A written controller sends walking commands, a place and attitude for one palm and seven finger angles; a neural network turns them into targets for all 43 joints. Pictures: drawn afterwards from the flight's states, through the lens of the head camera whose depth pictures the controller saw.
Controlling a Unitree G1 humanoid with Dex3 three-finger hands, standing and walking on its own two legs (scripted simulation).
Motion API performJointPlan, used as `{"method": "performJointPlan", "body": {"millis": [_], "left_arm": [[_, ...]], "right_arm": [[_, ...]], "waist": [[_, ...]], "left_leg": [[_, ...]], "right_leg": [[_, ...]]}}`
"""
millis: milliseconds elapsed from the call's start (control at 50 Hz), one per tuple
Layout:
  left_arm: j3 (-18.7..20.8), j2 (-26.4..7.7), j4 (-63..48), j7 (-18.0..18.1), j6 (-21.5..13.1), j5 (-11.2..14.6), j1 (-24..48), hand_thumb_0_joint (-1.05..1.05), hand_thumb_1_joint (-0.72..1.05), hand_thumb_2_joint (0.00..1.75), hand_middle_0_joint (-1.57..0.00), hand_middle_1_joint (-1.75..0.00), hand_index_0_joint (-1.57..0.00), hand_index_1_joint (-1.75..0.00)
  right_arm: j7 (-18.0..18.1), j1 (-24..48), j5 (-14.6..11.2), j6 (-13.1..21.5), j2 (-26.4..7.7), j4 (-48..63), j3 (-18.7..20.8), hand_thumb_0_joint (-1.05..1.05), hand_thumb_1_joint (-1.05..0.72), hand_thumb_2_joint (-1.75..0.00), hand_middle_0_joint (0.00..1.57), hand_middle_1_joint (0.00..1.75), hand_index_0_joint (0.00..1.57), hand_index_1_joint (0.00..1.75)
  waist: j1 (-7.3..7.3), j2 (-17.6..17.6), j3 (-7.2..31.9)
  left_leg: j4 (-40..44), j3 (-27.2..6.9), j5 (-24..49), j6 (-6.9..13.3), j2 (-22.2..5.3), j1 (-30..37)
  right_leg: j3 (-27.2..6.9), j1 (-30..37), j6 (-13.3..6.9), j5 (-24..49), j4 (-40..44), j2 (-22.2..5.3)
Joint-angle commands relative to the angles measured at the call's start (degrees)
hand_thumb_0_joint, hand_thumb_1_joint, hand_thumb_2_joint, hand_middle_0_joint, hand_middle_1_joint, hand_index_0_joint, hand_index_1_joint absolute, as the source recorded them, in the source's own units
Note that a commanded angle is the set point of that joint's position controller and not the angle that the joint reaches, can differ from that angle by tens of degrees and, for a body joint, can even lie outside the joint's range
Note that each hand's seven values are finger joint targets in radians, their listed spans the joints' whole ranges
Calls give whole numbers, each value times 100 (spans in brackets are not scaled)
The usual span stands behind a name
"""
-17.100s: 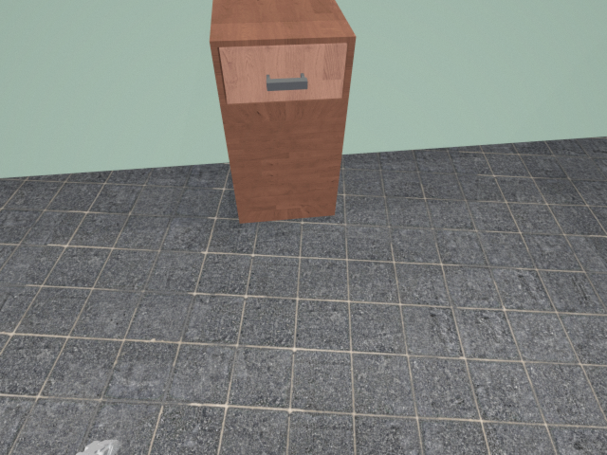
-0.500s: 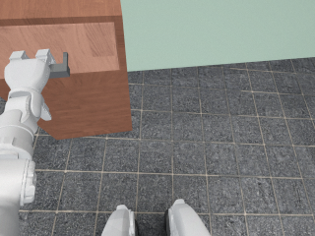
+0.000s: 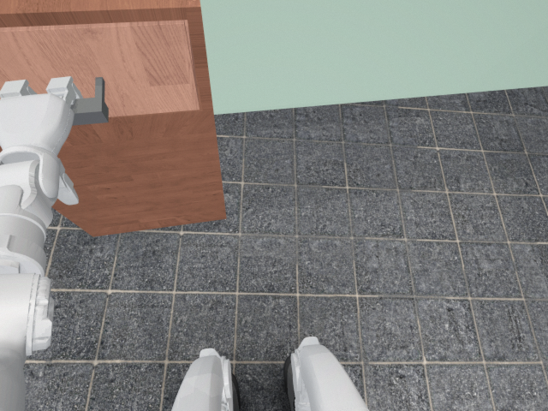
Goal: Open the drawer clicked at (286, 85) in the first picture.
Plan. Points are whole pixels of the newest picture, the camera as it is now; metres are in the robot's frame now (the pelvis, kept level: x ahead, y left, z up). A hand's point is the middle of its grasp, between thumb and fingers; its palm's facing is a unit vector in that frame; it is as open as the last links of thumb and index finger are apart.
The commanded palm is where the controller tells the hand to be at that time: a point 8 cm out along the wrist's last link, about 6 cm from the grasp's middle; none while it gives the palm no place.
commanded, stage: lower the fingers behind the handle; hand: left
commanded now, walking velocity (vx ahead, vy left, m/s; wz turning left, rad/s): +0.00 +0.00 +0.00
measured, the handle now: (59, 100) +0.57 +0.29 +0.01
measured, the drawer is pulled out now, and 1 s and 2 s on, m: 0.00 0.00 0.11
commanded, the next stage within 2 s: close the thumb around the handle in 0.04 s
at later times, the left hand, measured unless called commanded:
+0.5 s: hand (57, 143) +0.50 +0.29 -0.01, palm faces -0.08 -0.02 -1.00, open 10.2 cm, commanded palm +0.50 +0.27 +0.04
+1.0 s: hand (58, 141) +0.51 +0.29 -0.01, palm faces -0.08 -0.03 -1.00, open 6.2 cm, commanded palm +0.49 +0.27 +0.04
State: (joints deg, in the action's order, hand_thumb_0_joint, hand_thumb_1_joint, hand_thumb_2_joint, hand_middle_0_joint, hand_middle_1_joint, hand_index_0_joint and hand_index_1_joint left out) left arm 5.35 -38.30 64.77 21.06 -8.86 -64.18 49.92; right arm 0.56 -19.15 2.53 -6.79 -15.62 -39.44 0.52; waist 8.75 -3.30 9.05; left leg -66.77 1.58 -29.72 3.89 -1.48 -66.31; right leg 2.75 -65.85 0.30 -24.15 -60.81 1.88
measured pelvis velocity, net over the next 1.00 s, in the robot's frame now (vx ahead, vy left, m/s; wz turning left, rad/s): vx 0.00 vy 0.00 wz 0.00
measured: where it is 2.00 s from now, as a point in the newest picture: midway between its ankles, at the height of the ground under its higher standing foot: outside the picture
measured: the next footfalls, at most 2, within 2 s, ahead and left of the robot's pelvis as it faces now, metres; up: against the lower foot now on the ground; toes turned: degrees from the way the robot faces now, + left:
none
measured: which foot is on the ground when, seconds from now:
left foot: down 0.00-1.00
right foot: down 0.00-1.00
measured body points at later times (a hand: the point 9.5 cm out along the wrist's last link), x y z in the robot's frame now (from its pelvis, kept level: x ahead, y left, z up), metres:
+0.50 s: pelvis +0.00 +0.00 +0.00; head +0.17 +0.02 +0.42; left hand +0.50 +0.29 +0.05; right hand +0.00 -0.28 -0.11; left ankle +0.00 +0.07 -0.64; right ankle +0.03 -0.13 -0.64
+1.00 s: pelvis +0.00 +0.00 +0.00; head +0.17 +0.02 +0.42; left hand +0.51 +0.29 +0.05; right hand +0.00 -0.28 -0.12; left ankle +0.00 +0.07 -0.64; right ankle +0.03 -0.13 -0.64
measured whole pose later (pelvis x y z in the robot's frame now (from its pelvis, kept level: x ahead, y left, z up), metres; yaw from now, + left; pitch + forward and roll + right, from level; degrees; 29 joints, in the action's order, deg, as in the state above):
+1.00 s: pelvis +0.00 +0.00 +0.00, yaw +0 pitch +30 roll -4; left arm 5.1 -38.8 64.5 20.0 -8.6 -63.8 50.3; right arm 0.9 -19.5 2.4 -6.5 -15.5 -39.4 0.5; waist 8.8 -3.5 9.0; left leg -66.7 1.2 -29.9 3.6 -1.5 -66.5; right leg 3.0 -66.0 0.0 -24.5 -60.8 2.0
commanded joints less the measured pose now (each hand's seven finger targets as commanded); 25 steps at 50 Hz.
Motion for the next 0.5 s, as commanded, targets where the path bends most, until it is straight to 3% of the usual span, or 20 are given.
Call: {"method": "performJointPlan", "body": {"millis": [0, 40, 100, 120, 180, 220, 240, 260, 300, 400, 440, 460, 480], "left_arm": [[295, -1673, -832, 76, 56, 39, 1985, 0, -50, 30, -30, -120, -30, -120], [202, -1514, -872, 73, 51, 54, 2058, 0, -50, 30, -30, -120, -30, -120], [339, -1646, -815, 19, 35, 81, 1784, 0, -50, 30, -30, -120, -30, -120], [182, -1488, -776, 10, 36, 84, 1920, 0, -50, 30, -30, -120, -30, -120], [340, -1673, -889, 0, -33, 78, 1892, 0, -33, 37, -31, -122, -31, -122], [174, -1474, -912, 21, -50, 54, 2002, 0, -22, 42, -32, -123, -32, -123], [194, -1487, -955, 33, -72, 59, 2005, 0, -16, 44, -32, -124, -32, -124], [234, -1529, -803, 42, -42, 52, 1895, 0, -11, 47, -33, -124, -33, -124], [210, -1483, -938, 61, -77, 44, 1969, 0, 0, 52, -34, -125, -34, -125], [99, -1321, -908, 78, -35, 53, 2062, 0, 28, 64, -36, -128, -36, -128], [248, -1570, -787, 79, 13, 30, 2020, 0, 40, 68, -36, -130, -36, -130], [101, -1391, -771, 64, 32, 49, 2058, 0, 45, 71, -37, -130, -37, -130], [146, -1419, -748, 48, 35, 61, 2059, 0, 51, 73, -37, -131, -37, -131]], "right_arm": [[85, -1154, -9, 33, -1133, 146, 388, 0, -90, -90, 20, 30, 20, 30], [85, -1181, 4, 51, -1108, 130, 406, 0, -90, -90, 20, 30, 20, 30], [91, -1161, 2, 34, -1113, 140, 390, 0, -90, -90, 20, 30, 20, 30], [96, -1143, -4, 43, -1087, 129, 385, 0, -90, -90, 20, 30, 20, 30], [105, -1147, 3, 48, -1103, 140, 377, 0, -90, -90, 20, 30, 20, 30], [108, -1148, 0, 61, -1078, 124, 400, 0, -90, -90, 20, 30, 20, 30], [98, -1162, 5, 75, -1081, 129, 399, 0, -90, -90, 20, 30, 20, 30], [99, -1153, 4, 69, -1092, 108, 394, 0, -90, -90, 20, 30, 20, 30], [96, -1172, 12, 79, -1081, 106, 411, 0, -90, -90, 20, 30, 20, 30], [83, -1212, 14, 80, -1066, 70, 428, 0, -90, -90, 20, 30, 20, 30], [85, -1212, 16, 64, -1098, 47, 397, 0, -90, -90, 20, 30, 20, 30], [85, -1207, 10, 71, -1075, 66, 399, 0, -90, -90, 20, 30, 20, 30], [86, -1212, 11, 67, -1079, 57, 401, 0, -90, -90, 20, 30, 20, 30]], "waist": [[1, -683, 2942], [49, -678, 2927], [-52, -618, 2980], [69, -570, 2811], [-14, -578, 2878], [70, -637, 2853], [27, -708, 2864], [40, -539, 2779], [19, -754, 2944], [95, -636, 2938], [47, -614, 2833], [110, -594, 2803], [99, -576, 2773]], "left_leg": [[759, -560, 2821, -202, 43, 2564], [734, -544, 2903, -191, 36, 2625], [716, -502, 2951, -184, 58, 2568], [728, -492, 2814, -167, 44, 2493], [752, -504, 2857, -168, 48, 2498], [716, -505, 2808, -173, 47, 2510], [736, -520, 2782, -184, 49, 2527], [741, -522, 2710, -171, 44, 2485], [731, -539, 2946, -199, 38, 2667], [695, -527, 2961, -182, 41, 2605], [722, -524, 2855, -184, 49, 2488], [723, -507, 2808, -167, 57, 2481], [737, -514, 2828, -170, 56, 2481]], "right_leg": [[58, 1207, -238, 1476, 498, 183], [64, 1195, -229, 1521, 529, 189], [30, 1325, -230, 1625, 519, 189], [34, 1255, -222, 1570, 565, 190], [37, 1346, -242, 1604, 534, 190], [27, 1215, -228, 1551, 551, 188], [43, 1222, -238, 1500, 547, 186], [47, 1207, -238, 1455, 558, 201], [45, 1176, -240, 1554, 531, 191], [40, 1212, -227, 1630, 543, 195], [46, 1235, -243, 1574, 530, 201], [41, 1239, -235, 1568, 566, 207], [45, 1243, -239, 1571, 570, 198]]}}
